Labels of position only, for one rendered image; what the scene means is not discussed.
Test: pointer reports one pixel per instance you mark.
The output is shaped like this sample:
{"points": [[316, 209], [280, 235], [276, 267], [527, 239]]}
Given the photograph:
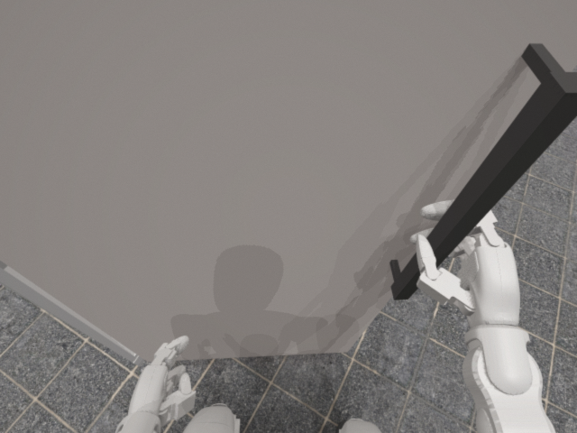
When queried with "robot right hand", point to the robot right hand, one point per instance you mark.
{"points": [[488, 267]]}

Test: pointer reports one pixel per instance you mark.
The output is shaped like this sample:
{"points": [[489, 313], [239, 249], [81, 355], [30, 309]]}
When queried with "left robot thigh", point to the left robot thigh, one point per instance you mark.
{"points": [[214, 419]]}

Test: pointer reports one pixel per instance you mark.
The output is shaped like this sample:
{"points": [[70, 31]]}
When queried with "robot right forearm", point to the robot right forearm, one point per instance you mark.
{"points": [[504, 380]]}

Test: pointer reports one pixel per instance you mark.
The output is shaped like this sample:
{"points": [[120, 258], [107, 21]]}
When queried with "robot left hand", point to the robot left hand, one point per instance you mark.
{"points": [[153, 391]]}

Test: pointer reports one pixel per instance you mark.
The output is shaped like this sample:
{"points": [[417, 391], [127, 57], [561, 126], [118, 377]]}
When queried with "fridge door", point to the fridge door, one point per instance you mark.
{"points": [[242, 172]]}

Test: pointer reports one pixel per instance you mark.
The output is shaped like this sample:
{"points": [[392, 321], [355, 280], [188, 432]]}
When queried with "robot left forearm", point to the robot left forearm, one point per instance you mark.
{"points": [[139, 422]]}

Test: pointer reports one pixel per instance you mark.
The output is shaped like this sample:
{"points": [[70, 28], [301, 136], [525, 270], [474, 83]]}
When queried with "handle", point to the handle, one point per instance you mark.
{"points": [[546, 114]]}

